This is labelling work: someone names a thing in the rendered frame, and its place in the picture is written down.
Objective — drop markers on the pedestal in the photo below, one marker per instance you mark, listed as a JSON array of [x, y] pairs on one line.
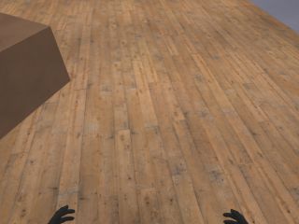
[[32, 69]]

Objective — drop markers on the left robot hand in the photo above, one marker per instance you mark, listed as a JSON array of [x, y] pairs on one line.
[[59, 218]]

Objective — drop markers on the right robot hand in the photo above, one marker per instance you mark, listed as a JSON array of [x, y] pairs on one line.
[[236, 216]]

